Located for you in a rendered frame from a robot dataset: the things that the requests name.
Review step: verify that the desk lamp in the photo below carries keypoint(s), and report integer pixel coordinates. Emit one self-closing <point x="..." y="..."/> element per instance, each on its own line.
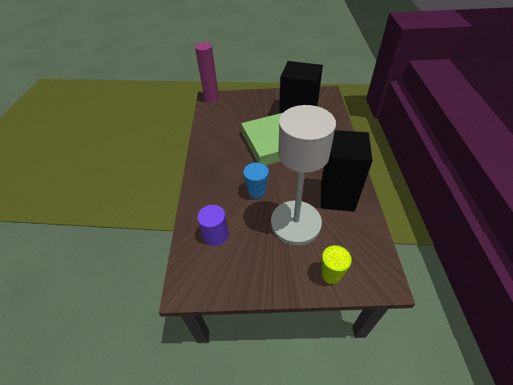
<point x="305" y="141"/>

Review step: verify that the sofa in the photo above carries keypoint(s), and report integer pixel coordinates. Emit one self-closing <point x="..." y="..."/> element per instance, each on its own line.
<point x="442" y="90"/>

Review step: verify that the coffee table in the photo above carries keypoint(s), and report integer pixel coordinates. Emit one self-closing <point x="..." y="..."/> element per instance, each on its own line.
<point x="254" y="272"/>

